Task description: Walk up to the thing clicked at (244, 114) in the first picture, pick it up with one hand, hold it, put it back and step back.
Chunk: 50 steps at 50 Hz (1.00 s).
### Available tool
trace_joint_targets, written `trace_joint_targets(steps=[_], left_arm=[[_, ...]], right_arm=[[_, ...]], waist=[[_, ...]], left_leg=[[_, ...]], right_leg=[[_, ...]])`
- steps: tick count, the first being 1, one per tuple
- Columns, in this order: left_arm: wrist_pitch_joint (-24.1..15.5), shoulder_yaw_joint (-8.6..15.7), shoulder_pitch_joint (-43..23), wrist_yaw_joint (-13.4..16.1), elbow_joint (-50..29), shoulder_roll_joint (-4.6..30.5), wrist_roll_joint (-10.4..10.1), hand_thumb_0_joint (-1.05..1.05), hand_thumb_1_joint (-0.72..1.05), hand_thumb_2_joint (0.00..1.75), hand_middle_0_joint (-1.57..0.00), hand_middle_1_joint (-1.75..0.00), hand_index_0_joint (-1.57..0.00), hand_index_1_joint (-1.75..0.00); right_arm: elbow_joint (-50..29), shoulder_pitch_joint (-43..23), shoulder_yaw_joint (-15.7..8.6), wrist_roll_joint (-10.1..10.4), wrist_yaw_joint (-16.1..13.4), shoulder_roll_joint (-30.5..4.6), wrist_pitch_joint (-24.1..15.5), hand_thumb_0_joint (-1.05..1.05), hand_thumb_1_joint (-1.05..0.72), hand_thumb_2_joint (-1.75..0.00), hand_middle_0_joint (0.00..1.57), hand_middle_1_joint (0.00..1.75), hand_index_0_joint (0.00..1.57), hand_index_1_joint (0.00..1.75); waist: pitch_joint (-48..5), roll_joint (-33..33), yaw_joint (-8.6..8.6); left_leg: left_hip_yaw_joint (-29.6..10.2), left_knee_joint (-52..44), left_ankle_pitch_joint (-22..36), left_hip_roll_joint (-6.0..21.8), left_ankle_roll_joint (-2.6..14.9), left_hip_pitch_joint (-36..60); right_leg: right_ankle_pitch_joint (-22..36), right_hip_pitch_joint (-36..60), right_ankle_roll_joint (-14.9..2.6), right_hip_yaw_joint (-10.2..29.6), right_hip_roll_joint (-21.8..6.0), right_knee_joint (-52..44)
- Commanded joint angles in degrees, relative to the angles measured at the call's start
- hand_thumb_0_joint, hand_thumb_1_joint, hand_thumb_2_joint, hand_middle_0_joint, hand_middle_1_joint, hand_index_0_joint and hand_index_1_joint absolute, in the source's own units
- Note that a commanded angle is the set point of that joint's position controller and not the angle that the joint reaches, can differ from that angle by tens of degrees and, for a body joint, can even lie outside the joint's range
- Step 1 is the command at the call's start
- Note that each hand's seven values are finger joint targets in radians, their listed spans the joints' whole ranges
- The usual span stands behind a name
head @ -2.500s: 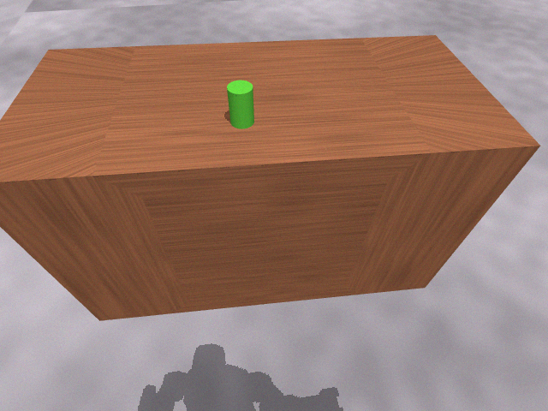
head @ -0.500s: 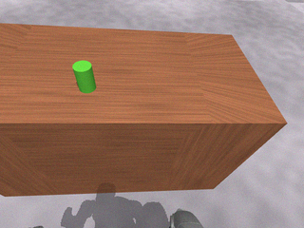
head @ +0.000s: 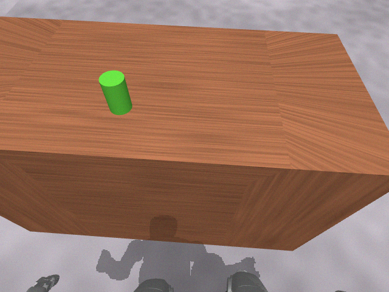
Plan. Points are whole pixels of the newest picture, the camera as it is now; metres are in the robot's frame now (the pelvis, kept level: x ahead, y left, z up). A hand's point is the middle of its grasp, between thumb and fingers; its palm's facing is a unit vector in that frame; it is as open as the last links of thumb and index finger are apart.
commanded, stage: walk up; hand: left
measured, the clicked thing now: (116, 93) +0.54 +0.22 +0.06
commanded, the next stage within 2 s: stand in 1.30 s
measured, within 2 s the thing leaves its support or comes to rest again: neither
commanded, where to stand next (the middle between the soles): +0.07 +0.03 m, yaw -3 degrees
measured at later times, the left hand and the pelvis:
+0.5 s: hand out of the picture +0.09 +0.28 -0.12, palm faces -0.03 -0.93 -0.36, open 7.4 cm; pelvis +0.00 +0.02 +0.03, yaw -2 degrees
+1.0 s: hand out of the picture +0.11 +0.26 -0.11, palm faces -0.06 -0.93 -0.36, open 7.4 cm; pelvis +0.01 +0.01 +0.04, yaw -3 degrees
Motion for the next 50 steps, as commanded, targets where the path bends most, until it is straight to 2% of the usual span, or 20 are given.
trace_joint_targets(steps=[1, 2, 3, 4, 6, 7, 8, 9, 10, 11, 12, 14, 15, 16, 17, 19, 21, 23, 32, 50], left_arm=[[-0.9, 2.7, -2.5, 2.1, -3.0, 11.8, -0.5, 0.00, 0.90, 0.90, -0.20, -0.30, -0.20, -0.30], [-1.1, 2.5, 0.0, 2.0, -2.1, 10.3, -1.1, 0.00, 0.90, 0.90, -0.20, -0.30, -0.20, -0.30], [-1.6, 2.1, 0.3, 1.9, -1.7, 9.3, -1.6, 0.00, 0.90, 0.90, -0.20, -0.30, -0.20, -0.30], [-2.0, 1.9, 1.2, 1.7, -1.5, 9.4, -1.5, 0.00, 0.90, 0.90, -0.20, -0.30, -0.20, -0.30], [-2.5, 1.7, 1.9, 1.3, -0.2, 8.6, -0.9, 0.00, 0.90, 0.90, -0.20, -0.30, -0.20, -0.30], [-2.7, 1.6, 2.1, 1.2, 0.3, 8.1, -0.6, 0.00, 0.90, 0.90, -0.20, -0.30, -0.20, -0.30], [-3.1, 1.7, 2.9, 1.3, 0.9, 8.5, -0.1, 0.00, 0.90, 0.90, -0.20, -0.30, -0.20, -0.30], [-3.5, 2.2, 2.6, 1.5, 0.8, 11.5, 0.5, 0.00, 0.90, 0.90, -0.20, -0.30, -0.20, -0.30], [-3.8, 2.6, 1.2, 1.4, 0.6, 14.5, 0.5, 0.00, 0.90, 0.90, -0.20, -0.30, -0.20, -0.30], [-3.5, 2.5, -0.6, 1.0, 0.5, 15.7, 0.2, 0.00, 0.90, 0.90, -0.20, -0.30, -0.20, -0.30], [-3.5, 2.0, -2.7, 0.8, 0.3, 14.5, 0.4, 0.00, 0.90, 0.90, -0.20, -0.30, -0.20, -0.30], [-3.1, 0.9, -4.6, 0.5, 0.1, 12.1, 0.4, 0.00, 0.90, 0.90, -0.20, -0.30, -0.20, -0.30], [-2.9, 0.4, -4.6, 0.3, 0.6, 10.3, 0.1, 0.00, 0.90, 0.90, -0.20, -0.30, -0.20, -0.30], [-2.8, 0.2, -4.3, 0.1, 1.6, 9.3, 0.0, 0.00, 0.90, 0.90, -0.20, -0.30, -0.20, -0.30], [-2.7, 0.3, -3.9, 0.1, 2.2, 9.6, 0.0, 0.00, 0.90, 0.90, -0.20, -0.30, -0.20, -0.30], [-2.7, 0.1, -2.6, 0.0, 3.7, 8.8, -0.2, 0.00, 0.90, 0.90, -0.20, -0.30, -0.20, -0.30], [-2.8, 0.1, -3.7, -0.1, 4.5, 9.4, -0.3, 0.00, 0.90, 0.90, -0.20, -0.30, -0.20, -0.30], [-2.8, 0.0, -3.8, -0.2, 5.5, 9.3, -0.4, 0.00, 0.90, 0.90, -0.20, -0.30, -0.20, -0.30], [-2.8, -0.4, -6.3, 0.0, 8.4, 9.0, -0.1, 0.00, 0.90, 0.90, -0.20, -0.30, -0.20, -0.30], [-2.2, 0.0, -7.9, 0.0, 10.3, 8.4, 0.5, 0.00, 0.90, 0.90, -0.20, -0.30, -0.20, -0.30]], right_arm=[[-4.2, 1.3, -4.4, 0.3, -1.0, -16.1, -1.5, 0.00, -0.90, -0.90, 0.20, 0.30, 0.20, 0.30], [-4.6, -0.9, -3.1, 0.5, -1.6, -13.4, -1.5, 0.00, -0.90, -0.90, 0.20, 0.30, 0.20, 0.30], [-4.2, -1.2, -2.8, 0.5, -2.0, -12.4, -1.6, 0.00, -0.90, -0.90, 0.20, 0.30, 0.20, 0.30], [-4.0, -1.2, -3.0, 0.9, -2.3, -13.2, -1.6, 0.00, -0.90, -0.90, 0.20, 0.30, 0.20, 0.30], [-4.0, -2.7, -2.5, 1.3, -2.2, -12.9, -1.2, 0.00, -0.90, -0.90, 0.20, 0.30, 0.20, 0.30], [-3.9, -2.7, -2.2, 1.8, -2.2, -12.3, -0.9, 0.00, -0.90, -0.90, 0.20, 0.30, 0.20, 0.30], [-3.8, -3.7, -2.1, 2.2, -2.1, -12.3, -0.7, 0.00, -0.90, -0.90, 0.20, 0.30, 0.20, 0.30], [-4.1, -3.7, -1.5, 2.6, -2.0, -10.6, -0.8, 0.00, -0.90, -0.90, 0.20, 0.30, 0.20, 0.30], [-3.9, -3.3, -1.0, 2.8, -1.8, -9.0, -0.6, 0.00, -0.90, -0.90, 0.20, 0.30, 0.20, 0.30], [-2.9, -3.7, -1.4, 2.5, -2.2, -9.8, -0.2, 0.00, -0.90, -0.90, 0.20, 0.30, 0.20, 0.30], [-1.7, -3.0, -1.6, 2.1, -2.2, -9.9, -0.1, 0.00, -0.90, -0.90, 0.20, 0.30, 0.20, 0.30], [-0.4, -3.3, -1.8, 1.9, -1.7, -10.8, -0.7, 0.00, -0.90, -0.90, 0.20, 0.30, 0.20, 0.30], [0.0, -4.4, -1.7, 1.6, -1.4, -11.8, -1.2, 0.00, -0.90, -0.90, 0.20, 0.30, 0.20, 0.30], [0.2, -6.6, -1.5, 1.9, -1.2, -12.0, -1.5, 0.00, -0.90, -0.90, 0.20, 0.30, 0.20, 0.30], [0.4, -7.3, -1.3, 1.8, -1.1, -12.2, -1.6, 0.00, -0.90, -0.90, 0.20, 0.30, 0.20, 0.30], [1.3, -9.5, -0.9, 1.6, -1.0, -11.7, -1.7, 0.00, -0.90, -0.90, 0.20, 0.30, 0.20, 0.30], [2.2, -10.4, -0.4, 1.5, -1.1, -10.9, -1.5, 0.00, -0.90, -0.90, 0.20, 0.30, 0.20, 0.30], [3.2, -10.9, -0.2, 1.5, -1.0, -10.3, -1.5, 0.00, -0.90, -0.90, 0.20, 0.30, 0.20, 0.30], [6.3, -11.5, -0.2, 1.9, -1.0, -9.4, -1.5, 0.00, -0.90, -0.90, 0.20, 0.30, 0.20, 0.30], [8.9, -11.1, -0.7, 1.6, -1.0, -9.2, -1.2, 0.00, -0.90, -0.90, 0.20, 0.30, 0.20, 0.30]], waist=[[-6.0, 9.8, -2.29], [-6.6, 8.7, -0.87], [-7.5, 9.9, -0.71], [-8.7, 12.3, -0.48], [-10.3, 11.9, -0.35], [-10.7, 10.5, 0.10], [-10.9, 9.4, 0.86], [-12.0, 4.8, 0.69], [-11.3, 0.6, 0.06], [-9.9, -2.8, -0.76], [-9.0, -2.9, -2.08], [-8.4, -1.9, -2.89], [-7.7, 0.2, -2.00], [-7.5, 1.8, -0.70], [-7.4, 1.2, -0.36], [-7.1, 3.0, 0.73], [-5.9, 4.6, 0.47], [-6.2, 5.4, 0.54], [-8.6, 2.5, -0.35], [-8.6, 1.9, -0.54]], left_leg=[[-26.2, -19.4, 19.7, 18.9, 14.42, 4.9], [-19.6, -15.3, 31.3, 15.6, 13.04, 8.5], [-16.6, -13.0, 38.6, 14.4, 11.54, 11.3], [-14.9, -12.1, 42.2, 14.4, 11.05, 12.7], [-12.8, -9.3, 42.2, 13.5, 10.09, 12.4], [-11.0, -7.3, 39.6, 12.3, 8.25, 11.2], [-10.4, -6.0, 34.6, 11.9, 6.68, 7.7], [-8.7, -3.7, 29.3, 9.5, 3.87, 2.9], [-6.6, -1.6, 16.6, 4.7, 1.13, -0.4], [-4.5, -1.0, 0.7, 3.3, 0.77, 4.0], [-5.2, -3.4, -1.9, 3.5, 0.91, 5.2], [-7.9, -12.2, 5.2, 5.7, 2.34, 10.4], [-12.4, -16.9, 6.7, 8.5, 3.81, 10.0], [-14.2, -18.8, 7.0, 10.6, 5.27, 7.3], [-14.7, -20.6, 6.7, 12.3, 6.38, 5.7], [-13.1, -22.1, 7.0, 11.8, 5.42, 4.4], [-10.4, -23.6, 2.8, 9.1, 3.15, 3.4], [-9.7, -24.6, 2.9, 8.6, 2.19, 5.3], [-6.3, -25.8, 12.7, 7.8, 1.01, 13.1], [-4.8, -28.1, 12.3, 8.3, 0.89, 15.5]], right_leg=[[-15.9, -4.8, -2.07, 5.5, 5.5, 12.2], [-13.7, -4.7, -1.85, 6.0, 5.9, 11.2], [-11.4, -4.5, -2.01, 4.5, 5.3, 6.9], [-8.0, -2.6, -1.76, 2.8, 4.5, 2.9], [-4.2, 4.7, -1.25, 0.0, 5.9, -7.0], [2.2, 9.1, -1.56, -0.3, 7.0, -14.0], [10.7, 14.0, -2.31, 1.8, 6.1, -18.5], [20.9, 19.4, -4.46, 8.8, 1.8, -18.2], [19.7, 17.7, -9.13, 20.2, -6.3, -19.9], [19.9, 11.1, -13.61, 23.1, -10.9, -20.6], [18.7, 9.7, -13.06, 21.7, -10.1, -20.3], [13.1, 4.7, -7.51, 14.9, -5.0, -19.5], [11.2, 4.2, -4.20, 10.6, -0.8, -17.2], [8.6, 8.0, -2.67, 6.6, 3.0, -15.0], [6.5, 10.0, -2.22, 5.3, 4.4, -14.1], [6.3, 13.5, -2.48, 5.4, 4.0, -17.1], [8.2, 14.6, -2.84, 7.0, 2.9, -19.7], [10.0, 14.8, -2.89, 7.7, 2.1, -21.0], [18.6, 16.6, -2.03, 8.6, 0.4, -26.4], [17.7, 16.8, -1.71, 8.7, 0.4, -28.9]])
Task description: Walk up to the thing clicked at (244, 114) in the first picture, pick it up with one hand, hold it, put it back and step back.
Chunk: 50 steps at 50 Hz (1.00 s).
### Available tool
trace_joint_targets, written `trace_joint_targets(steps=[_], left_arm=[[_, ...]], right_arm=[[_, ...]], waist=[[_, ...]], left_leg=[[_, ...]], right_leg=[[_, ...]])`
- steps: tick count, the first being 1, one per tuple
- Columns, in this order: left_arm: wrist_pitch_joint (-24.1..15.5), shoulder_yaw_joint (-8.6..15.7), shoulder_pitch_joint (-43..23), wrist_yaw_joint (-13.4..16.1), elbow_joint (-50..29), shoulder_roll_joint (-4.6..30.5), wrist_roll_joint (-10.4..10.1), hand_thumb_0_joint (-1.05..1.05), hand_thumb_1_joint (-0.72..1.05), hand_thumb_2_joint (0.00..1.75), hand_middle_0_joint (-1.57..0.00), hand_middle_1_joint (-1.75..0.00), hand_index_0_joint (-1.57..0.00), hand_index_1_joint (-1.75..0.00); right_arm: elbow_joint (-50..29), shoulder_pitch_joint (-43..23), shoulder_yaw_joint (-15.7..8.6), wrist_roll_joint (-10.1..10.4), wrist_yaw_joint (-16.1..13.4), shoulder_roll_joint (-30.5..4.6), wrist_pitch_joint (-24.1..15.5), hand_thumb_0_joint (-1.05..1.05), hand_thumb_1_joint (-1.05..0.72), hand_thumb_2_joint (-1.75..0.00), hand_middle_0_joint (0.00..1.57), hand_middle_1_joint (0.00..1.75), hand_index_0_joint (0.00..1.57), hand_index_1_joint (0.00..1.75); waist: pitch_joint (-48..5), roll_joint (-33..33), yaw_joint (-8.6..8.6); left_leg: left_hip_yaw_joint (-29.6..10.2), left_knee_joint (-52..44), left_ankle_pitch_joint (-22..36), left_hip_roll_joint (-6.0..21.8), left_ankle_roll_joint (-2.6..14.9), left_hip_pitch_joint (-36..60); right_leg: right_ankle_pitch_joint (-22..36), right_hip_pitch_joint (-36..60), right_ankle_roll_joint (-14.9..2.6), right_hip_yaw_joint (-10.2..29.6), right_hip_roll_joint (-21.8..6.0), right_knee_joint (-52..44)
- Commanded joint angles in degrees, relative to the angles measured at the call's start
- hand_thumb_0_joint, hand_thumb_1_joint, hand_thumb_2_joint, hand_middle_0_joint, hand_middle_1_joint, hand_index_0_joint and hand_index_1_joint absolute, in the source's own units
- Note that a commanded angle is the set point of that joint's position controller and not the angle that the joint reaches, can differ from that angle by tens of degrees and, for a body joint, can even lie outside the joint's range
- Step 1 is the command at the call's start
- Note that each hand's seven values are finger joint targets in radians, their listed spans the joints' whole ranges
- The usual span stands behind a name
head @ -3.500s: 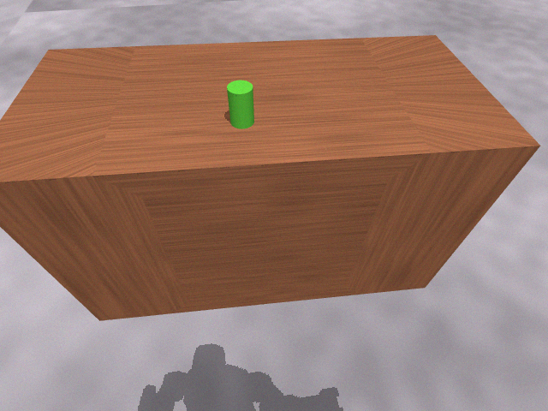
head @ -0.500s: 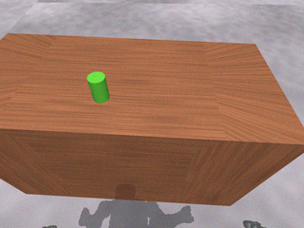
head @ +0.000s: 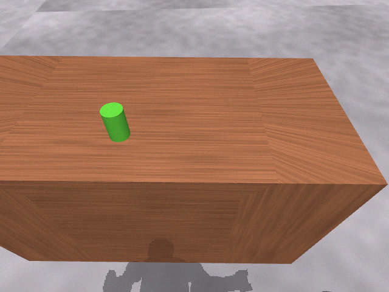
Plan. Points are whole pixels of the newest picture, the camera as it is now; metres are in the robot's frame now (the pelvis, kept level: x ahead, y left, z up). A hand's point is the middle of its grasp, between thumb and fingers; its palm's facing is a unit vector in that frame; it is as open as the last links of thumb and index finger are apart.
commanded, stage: walk up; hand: left
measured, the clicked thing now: (116, 122) +0.52 +0.23 +0.02
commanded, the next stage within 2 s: stand in 0.30 s
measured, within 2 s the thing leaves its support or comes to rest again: neither
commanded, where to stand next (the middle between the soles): +0.06 +0.02 m, yaw +0 degrees
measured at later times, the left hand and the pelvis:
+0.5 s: hand out of the picture +0.10 +0.25 -0.15, palm faces -0.03 -0.94 -0.34, open 7.4 cm; pelvis +0.01 +0.00 +0.00, yaw +0 degrees
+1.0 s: hand out of the picture +0.08 +0.24 -0.15, palm faces -0.01 -0.94 -0.34, open 7.4 cm; pelvis +0.01 -0.01 +0.00, yaw +1 degrees
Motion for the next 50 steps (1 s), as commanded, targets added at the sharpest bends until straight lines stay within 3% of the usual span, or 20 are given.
trace_joint_targets(steps=[1, 12, 14, 15, 18, 23, 32, 38, 50], left_arm=[[-1.3, 2.5, -2.6, 1.1, -3.5, 12.8, 0.3, 0.00, 0.90, 0.90, -0.20, -0.30, -0.20, -0.30], [-1.0, 2.7, -3.0, 1.1, -3.9, 12.4, 0.3, 0.00, 0.90, 0.90, -0.20, -0.30, -0.20, -0.30], [-1.0, 2.6, -3.1, 1.1, -3.9, 12.1, 0.2, 0.00, 0.90, 0.90, -0.20, -0.30, -0.20, -0.30], [-0.8, 1.8, -3.4, 0.9, -3.6, 11.1, -0.3, 0.00, 0.90, 0.90, -0.20, -0.30, -0.20, -0.30], [-0.6, 1.7, -3.0, 0.7, -3.6, 10.8, -0.3, 0.00, 0.90, 0.90, -0.20, -0.30, -0.20, -0.30], [-0.6, 1.7, -2.5, 0.5, -3.4, 11.4, -0.2, 0.00, 0.90, 0.90, -0.20, -0.30, -0.20, -0.30], [-0.9, 1.6, -2.7, 0.6, -3.6, 11.6, -0.2, 0.00, 0.90, 0.90, -0.20, -0.30, -0.20, -0.30], [-0.8, 1.6, -2.4, 0.6, -3.4, 11.4, -0.2, 0.00, 0.90, 0.90, -0.20, -0.30, -0.20, -0.30], [-0.8, 1.6, -1.7, 0.5, -3.4, 11.8, -0.3, 0.00, 0.90, 0.90, -0.20, -0.30, -0.20, -0.30]], right_arm=[[-3.7, -2.8, -2.5, 0.1, -0.9, -12.3, -1.2, 0.00, -0.90, -0.90, 0.20, 0.30, 0.20, 0.30], [-3.5, -1.9, -2.6, 0.0, -1.1, -12.1, -1.2, 0.00, -0.90, -0.90, 0.20, 0.30, 0.20, 0.30], [-3.4, -1.6, -2.6, 0.1, -1.1, -11.9, -1.2, 0.00, -0.90, -0.90, 0.20, 0.30, 0.20, 0.30], [-3.0, -2.2, -1.5, 0.4, -1.3, -10.3, -1.7, 0.00, -0.90, -0.90, 0.20, 0.30, 0.20, 0.30], [-2.4, -2.4, -1.6, 0.3, -1.6, -11.7, -2.2, 0.00, -0.90, -0.90, 0.20, 0.30, 0.20, 0.30], [-1.7, -2.4, -1.2, 0.3, -1.6, -11.2, -2.2, 0.00, -0.90, -0.90, 0.20, 0.30, 0.20, 0.30], [-1.4, -1.8, -1.0, 0.2, -1.6, -10.9, -2.4, 0.00, -0.90, -0.90, 0.20, 0.30, 0.20, 0.30], [-1.5, -2.1, -0.7, 0.3, -1.7, -10.8, -2.3, 0.00, -0.90, -0.90, 0.20, 0.30, 0.20, 0.30], [-1.5, -1.1, -0.5, 0.1, -1.8, -11.2, -2.5, 0.00, -0.90, -0.90, 0.20, 0.30, 0.20, 0.30]], waist=[[-6.2, -0.2, -0.29], [-6.1, 0.4, -0.30], [-6.3, 0.0, -0.31], [-6.5, -1.8, -0.84], [-6.8, 0.1, -0.73], [-5.4, 0.8, -0.72], [-6.3, 0.4, -1.07], [-4.9, 0.5, -0.90], [-7.0, 0.6, -0.77]], left_leg=[[-6.6, -4.4, 2.1, 7.3, 1.21, 1.5], [-6.2, -4.6, 3.4, 7.4, 1.10, 1.3], [-6.3, -4.4, 4.9, 7.6, 1.12, 2.2], [-8.6, -6.3, 8.7, 8.4, 0.56, 2.2], [-8.1, -5.8, 11.5, 8.6, 0.26, 3.9], [-7.8, -7.2, 6.2, 8.1, -0.20, 2.4], [-7.6, -6.5, 9.7, 8.4, -0.41, 3.4], [-7.7, -6.9, 5.7, 8.1, -0.39, 2.2], [-7.8, -6.3, 10.1, 8.5, -0.39, 3.6]], right_leg=[[7.9, 0.9, -2.01, 5.5, -6.4, -3.3], [9.2, 1.3, -2.10, 5.3, -6.2, -2.4], [9.7, 1.2, -2.05, 5.2, -6.2, -2.3], [10.0, 1.4, -1.87, 5.0, -5.9, -3.2], [11.0, 2.2, -1.70, 5.0, -6.2, -4.1], [7.8, 3.0, -1.49, 5.4, -6.5, -6.2], [11.2, 3.6, -1.70, 4.9, -6.8, -6.2], [8.0, 2.7, -1.58, 5.2, -6.8, -7.2], [11.6, 3.9, -1.98, 4.9, -7.1, -6.1]])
